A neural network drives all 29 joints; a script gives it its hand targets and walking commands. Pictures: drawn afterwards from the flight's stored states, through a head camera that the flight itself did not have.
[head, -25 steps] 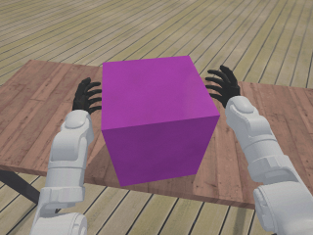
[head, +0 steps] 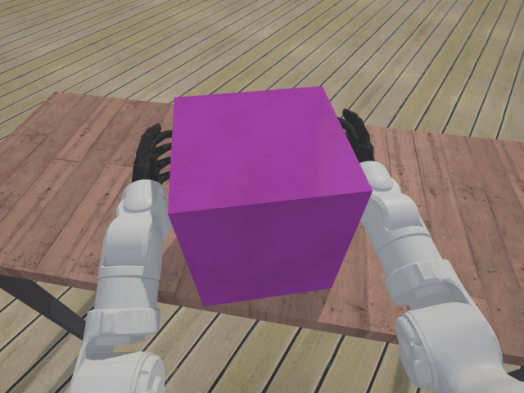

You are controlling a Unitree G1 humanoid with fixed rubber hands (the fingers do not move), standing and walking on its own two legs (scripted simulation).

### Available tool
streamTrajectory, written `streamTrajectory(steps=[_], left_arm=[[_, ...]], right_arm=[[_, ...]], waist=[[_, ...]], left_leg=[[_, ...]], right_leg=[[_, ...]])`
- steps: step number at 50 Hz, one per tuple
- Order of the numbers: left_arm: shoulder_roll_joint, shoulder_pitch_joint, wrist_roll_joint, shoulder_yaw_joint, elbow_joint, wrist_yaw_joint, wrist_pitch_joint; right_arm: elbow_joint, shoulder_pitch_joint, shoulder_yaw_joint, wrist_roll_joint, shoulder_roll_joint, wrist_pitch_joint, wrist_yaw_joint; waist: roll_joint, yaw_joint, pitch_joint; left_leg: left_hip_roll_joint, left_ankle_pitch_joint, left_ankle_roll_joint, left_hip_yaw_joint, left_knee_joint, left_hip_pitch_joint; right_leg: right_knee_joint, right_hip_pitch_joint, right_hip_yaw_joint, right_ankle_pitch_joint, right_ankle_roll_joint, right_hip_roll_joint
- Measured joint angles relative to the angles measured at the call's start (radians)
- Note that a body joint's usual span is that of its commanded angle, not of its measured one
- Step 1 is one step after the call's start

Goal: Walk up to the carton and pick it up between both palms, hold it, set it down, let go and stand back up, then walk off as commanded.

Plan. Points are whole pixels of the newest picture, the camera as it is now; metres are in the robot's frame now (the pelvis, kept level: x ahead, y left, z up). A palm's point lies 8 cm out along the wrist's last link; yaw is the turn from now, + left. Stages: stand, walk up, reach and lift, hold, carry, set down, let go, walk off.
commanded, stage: reach and lift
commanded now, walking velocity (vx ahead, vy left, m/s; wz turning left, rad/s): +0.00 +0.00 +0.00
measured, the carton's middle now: (260, 201) +0.38 +0.07 +0.09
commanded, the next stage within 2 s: none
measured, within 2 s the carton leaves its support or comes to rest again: leaves its support in 1.34 s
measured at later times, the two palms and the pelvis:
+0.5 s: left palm (157, 178) +0.36 +0.21 +0.14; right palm (368, 157) +0.44 -0.08 +0.15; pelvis +0.00 +0.00 +0.00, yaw +0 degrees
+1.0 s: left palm (158, 178) +0.36 +0.21 +0.14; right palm (367, 156) +0.44 -0.08 +0.15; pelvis +0.00 +0.00 +0.00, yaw +0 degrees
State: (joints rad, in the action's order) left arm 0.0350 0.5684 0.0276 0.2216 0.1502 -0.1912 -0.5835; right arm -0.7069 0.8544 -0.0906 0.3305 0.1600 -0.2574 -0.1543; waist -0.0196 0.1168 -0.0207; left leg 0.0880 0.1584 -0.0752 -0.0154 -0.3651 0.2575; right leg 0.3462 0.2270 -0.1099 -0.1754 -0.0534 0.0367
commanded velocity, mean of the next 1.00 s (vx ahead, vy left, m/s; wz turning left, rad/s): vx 0.00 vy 0.00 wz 0.00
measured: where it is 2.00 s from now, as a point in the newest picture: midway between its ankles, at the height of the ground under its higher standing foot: outside the picture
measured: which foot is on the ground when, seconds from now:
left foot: down 0.00-1.00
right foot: down 0.00-1.00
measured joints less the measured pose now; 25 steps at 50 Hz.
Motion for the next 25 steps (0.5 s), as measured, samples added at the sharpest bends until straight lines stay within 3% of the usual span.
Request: streamTrajectory(steps=[7, 18, 25], left_arm=[[0.002, -0.001, -0.013, -0.002, -0.021, -0.017, -0.012], [-0.014, 0.013, 0.039, 0.011, -0.013, -0.004, -0.023], [-0.010, 0.011, 0.023, 0.003, -0.005, -0.010, -0.014]], right_arm=[[0.027, 0.014, 0.010, -0.010, -0.006, -0.005, -0.049], [-0.014, 0.035, -0.005, 0.039, -0.001, -0.017, -0.063], [-0.006, 0.025, 0.008, 0.032, -0.007, -0.009, -0.072]], waist=[[0.006, -0.016, 0.013], [0.023, -0.017, -0.005], [0.020, -0.017, -0.001]], left_leg=[[0.005, 0.000, -0.003, -0.006, -0.006, 0.019], [0.010, 0.003, -0.007, 0.005, 0.000, -0.014], [0.011, 0.006, -0.006, 0.004, -0.004, -0.012]], right_leg=[[-0.005, 0.013, -0.005, 0.004, -0.002, 0.005], [-0.003, -0.012, 0.006, 0.001, -0.004, 0.010], [-0.003, -0.013, 0.005, 0.000, -0.003, 0.011]])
